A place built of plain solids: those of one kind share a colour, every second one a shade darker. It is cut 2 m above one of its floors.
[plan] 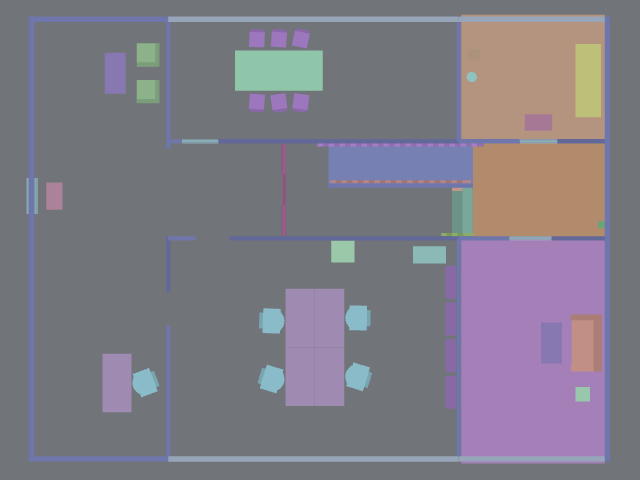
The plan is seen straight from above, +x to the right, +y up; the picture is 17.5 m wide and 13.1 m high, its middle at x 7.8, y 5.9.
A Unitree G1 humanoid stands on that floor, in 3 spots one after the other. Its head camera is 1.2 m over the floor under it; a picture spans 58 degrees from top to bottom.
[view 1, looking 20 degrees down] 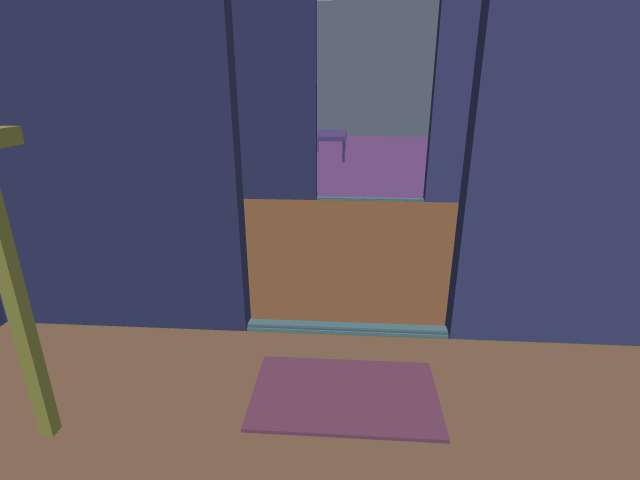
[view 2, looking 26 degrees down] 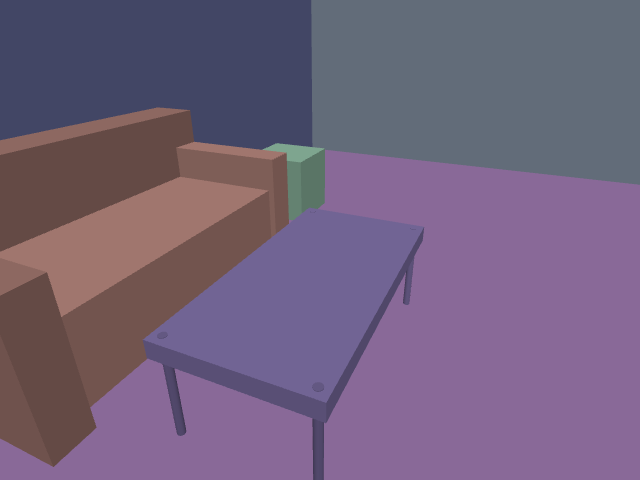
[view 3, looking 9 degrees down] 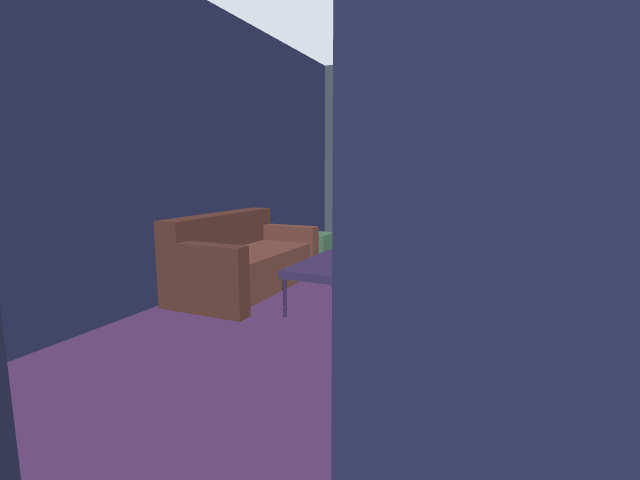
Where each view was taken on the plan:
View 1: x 13.76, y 10.55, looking -86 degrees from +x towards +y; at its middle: split_corridor_level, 3.51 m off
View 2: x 13.54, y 4.34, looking -66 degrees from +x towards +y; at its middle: coffee_table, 1.83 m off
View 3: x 12.69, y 6.67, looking -66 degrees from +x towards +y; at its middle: ottoman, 5.29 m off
